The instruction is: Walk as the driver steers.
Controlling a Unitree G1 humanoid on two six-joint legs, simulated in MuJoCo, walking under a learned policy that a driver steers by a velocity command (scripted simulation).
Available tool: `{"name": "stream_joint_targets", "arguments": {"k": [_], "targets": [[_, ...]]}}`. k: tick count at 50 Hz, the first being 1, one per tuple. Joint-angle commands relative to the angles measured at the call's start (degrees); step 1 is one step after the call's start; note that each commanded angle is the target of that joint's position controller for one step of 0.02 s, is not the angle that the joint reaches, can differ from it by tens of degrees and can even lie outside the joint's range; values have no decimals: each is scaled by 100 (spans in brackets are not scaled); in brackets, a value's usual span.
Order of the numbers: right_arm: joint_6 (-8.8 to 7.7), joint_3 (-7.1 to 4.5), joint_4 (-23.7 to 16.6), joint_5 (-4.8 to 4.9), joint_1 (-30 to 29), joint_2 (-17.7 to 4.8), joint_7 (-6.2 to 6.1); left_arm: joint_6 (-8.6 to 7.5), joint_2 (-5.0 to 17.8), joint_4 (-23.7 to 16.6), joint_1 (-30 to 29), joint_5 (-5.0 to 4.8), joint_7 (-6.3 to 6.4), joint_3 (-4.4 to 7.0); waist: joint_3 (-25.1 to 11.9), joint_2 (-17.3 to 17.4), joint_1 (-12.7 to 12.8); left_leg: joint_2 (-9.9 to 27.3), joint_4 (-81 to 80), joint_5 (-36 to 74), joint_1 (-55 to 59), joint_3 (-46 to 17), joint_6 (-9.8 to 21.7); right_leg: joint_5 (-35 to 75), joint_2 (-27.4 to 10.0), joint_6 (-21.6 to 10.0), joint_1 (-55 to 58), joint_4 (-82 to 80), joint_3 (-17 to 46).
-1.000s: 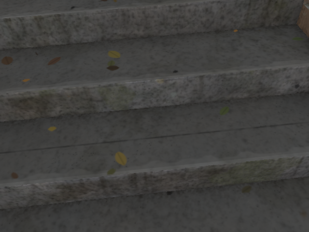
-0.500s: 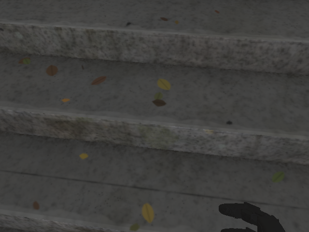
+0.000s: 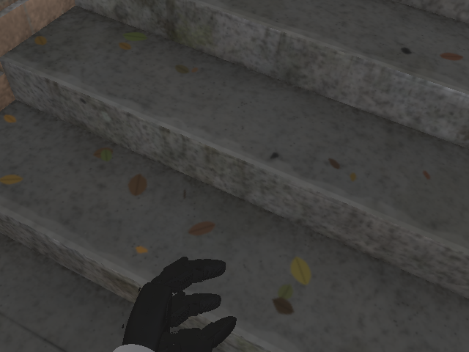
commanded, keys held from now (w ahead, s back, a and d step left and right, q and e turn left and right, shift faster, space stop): w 0.44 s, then no key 0.48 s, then e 0.08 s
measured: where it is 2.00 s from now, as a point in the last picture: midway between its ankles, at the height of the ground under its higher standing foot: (230, 186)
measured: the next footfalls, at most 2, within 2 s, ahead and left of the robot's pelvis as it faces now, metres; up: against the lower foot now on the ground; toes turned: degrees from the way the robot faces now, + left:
left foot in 0.48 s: +0.41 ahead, +0.13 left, +0.25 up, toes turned +10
left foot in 0.62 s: +0.40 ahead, +0.15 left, +0.15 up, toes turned +8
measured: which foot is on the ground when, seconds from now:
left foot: down 0.00-0.02, up 0.04-0.46, down 0.48-0.54, up 0.56-0.60, down 0.62-0.96, up 0.98-1.00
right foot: down 0.00-0.62, up 0.64-0.92, down 0.94-1.00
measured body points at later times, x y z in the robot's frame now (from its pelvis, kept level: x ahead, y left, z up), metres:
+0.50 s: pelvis +0.26 -0.02 +0.14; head +0.27 -0.04 +0.59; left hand +0.15 +0.16 +0.00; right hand +0.50 -0.14 +0.04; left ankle +0.39 +0.13 -0.49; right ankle +0.16 -0.11 -0.60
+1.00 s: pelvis +0.47 +0.00 +0.19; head +0.48 +0.00 +0.64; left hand +0.65 +0.20 +0.09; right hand +0.53 -0.24 +0.04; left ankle +0.36 +0.13 -0.51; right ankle +0.56 -0.08 -0.46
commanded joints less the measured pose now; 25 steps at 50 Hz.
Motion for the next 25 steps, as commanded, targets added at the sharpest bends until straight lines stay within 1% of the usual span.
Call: {"name": "stream_joint_targets", "arguments": {"k": [1, 2, 3, 4, 5, 6, 7, 8, 9, 10, 11, 12, 13, 14, 15, 16, 17, 18, 19, 20, 21, 22, 23, 24, 25], "targets": [[-330, -333, -492, -187, -860, -1369, -14, -15, 2130, 335, 2737, 24, 13, 999, -2302, 578, 1821, 792, 3052, 7637, -495, -200, 648, -530, -393, -722, 5043, -2086, 2195], [-451, -170, -658, -76, -235, -223, 228, 65, 2387, 930, 3133, 252, 55, 1133, -2515, -3230, 1173, -852, 5601, 1490, -3015, -119, 259, -484, -1757, -1677, 6680, -4729, 5807], [-573, -169, -552, -222, -205, -360, 483, 130, 1808, 989, 2925, 230, 190, 1045, -2186, -2355, 1105, -1139, 7936, 525, -3714, -890, 29, -596, -2039, -1740, 6311, -5468, 7311], [-549, -186, -828, -102, -797, -330, 638, 206, 1146, 1264, 2555, 31, 245, 913, -918, -1274, 831, -914, 8752, 470, -4383, -508, 43, -1153, -1931, -1423, 5324, -5218, 6125], [-507, -65, -1235, -80, -1398, -259, 684, 201, 576, 1612, 2359, 31, 164, 760, -226, -236, 498, -616, 8965, 618, -4591, -115, 168, -1250, -1725, -1111, 4348, -4879, 4863], [-447, -38, -1343, -88, -1692, -262, 644, 181, 352, 1918, 2265, 72, 127, 751, 308, 337, 287, -399, 8925, 760, -4681, 24, 301, -778, -1514, -855, 3520, -4509, 3663], [-365, -3, -1263, -11, -1504, -188, 632, 161, 167, 2140, 2285, 170, 83, 716, 286, 407, 66, -283, 9129, 945, -4558, 21, 346, -269, -1282, -681, 3247, -4478, 2918], [-307, 50, -1266, 68, -1305, -107, 603, 126, 113, 2294, 2325, 151, 26, 703, 389, 219, -93, -286, 9344, 874, -4757, 6, 413, 75, -1158, -620, 3231, -4629, 2451], [-278, 143, -1292, 107, -1277, 69, 567, 136, 83, 2493, 2506, 127, -25, 680, 486, -17, -118, -339, 9823, 664, -5404, 83, 492, 210, -1113, -637, 3479, -4793, 2195], [-269, 200, -1335, 100, -1284, 131, 539, 136, 205, 2554, 2548, 122, -65, 698, 535, -16, -186, -279, 9834, 760, -5762, 45, 525, 397, -1000, -583, 3542, -4872, 1825], [-271, 245, -1425, 66, -1325, 129, 525, 154, 403, 2550, 2511, 74, -107, 738, 542, 57, -286, -147, 9496, 900, -5968, 111, 468, 405, -941, -538, 3511, -4902, 1530], [-275, 282, -1505, 4, -1431, 66, 529, 180, 466, 2484, 2408, 64, -115, 725, 534, 183, -368, -32, 9008, 1180, -5979, 176, 364, 362, -871, -438, 3205, -4923, 1236], [-257, 297, -1527, -51, -1550, -34, 524, 178, 608, 2426, 2402, 59, -119, 721, 492, 193, -308, -17, 8586, 1478, -5897, 626, 175, 348, -793, -533, 2940, -5056, 997], [-247, 330, -1658, -122, -1868, -50, 487, 173, 712, 2387, 2441, 28, -67, 719, 441, 77, -210, 65, 8093, 1627, -5748, 884, -54, 418, -783, -646, 2738, -5230, 892], [-234, 298, -1715, -124, -2030, -192, 428, 142, 754, 2370, 2563, 30, -7, 685, 367, -57, -120, 152, 7742, 1821, -5558, 1251, -200, 718, -764, -739, 2709, -5409, 845], [-259, 257, -1775, -133, -2231, -301, 383, 73, 881, 2375, 2713, 10, 45, 692, 181, -308, -17, 356, 7383, 2087, -5492, 1445, -314, 1133, -835, -814, 3033, -5537, 1008], [-269, 232, -1895, -124, -2623, -351, 336, 57, 1037, 2411, 2982, -20, 119, 728, 106, -459, 176, 494, 7061, 2237, -5697, 1506, -384, 1611, -973, -794, 3596, -5556, 1134], [-292, 191, -1965, -101, -2882, -477, 311, 57, 1143, 2400, 3190, -30, 194, 768, 24, -391, 361, 659, 6367, 2410, -5746, 1464, -404, 1765, -1034, -708, 4139, -5591, 1155], [-281, 179, -1946, -60, -3090, -424, 325, 98, 1174, 2477, 3501, 5, 238, 785, -58, -463, 570, 690, 5985, 2339, -5810, 1598, -437, 1818, -1166, -697, 4748, -5556, 1251], [-271, 205, -1946, -24, -3283, -299, 370, 169, 1125, 2501, 3698, 23, 271, 786, -82, -477, 757, 688, 5689, 2213, -5853, 1700, -450, 1844, -1269, -731, 5228, -5552, 1352], [-220, 178, -1999, -14, -3491, -288, 413, 236, 1163, 2553, 3921, 73, 304, 800, 125, -567, 892, 678, 5431, 2015, -6113, 1712, -433, 2114, -1431, -745, 5682, -5647, 1485], [-221, 153, -2003, 33, -3622, -282, 457, 287, 1146, 2539, 3955, 88, 329, 815, 325, -608, 944, 708, 5023, 1787, -6213, 1681, -437, 2162, -1504, -742, 5990, -5717, 1506], [-228, 147, -1972, 31, -3739, -244, 500, 359, 1103, 2594, 3983, 116, 329, 813, 470, -650, 991, 675, 4870, 1560, -6361, 1721, -408, 2648, -1573, -779, 6352, -5704, 1499], [-254, 130, -1968, 28, -3829, -193, 539, 432, 1121, 2608, 3994, 92, 329, 831, 618, -610, 990, 625, 4613, 1255, -6359, 1781, -385, 3364, -1586, -767, 6587, -5664, 1364], [-311, 156, -2068, 51, -4132, -117, 598, 563, 1117, 2709, 4320, 12, 334, 869, 758, -565, 1152, 465, 4331, 446, -6519, 2166, -405, 3938, -1484, -778, 6967, -5654, 1288]]}}
Over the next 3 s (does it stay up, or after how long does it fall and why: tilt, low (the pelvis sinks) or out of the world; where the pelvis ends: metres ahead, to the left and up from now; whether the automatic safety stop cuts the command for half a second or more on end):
stays up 0.88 -0.08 0.44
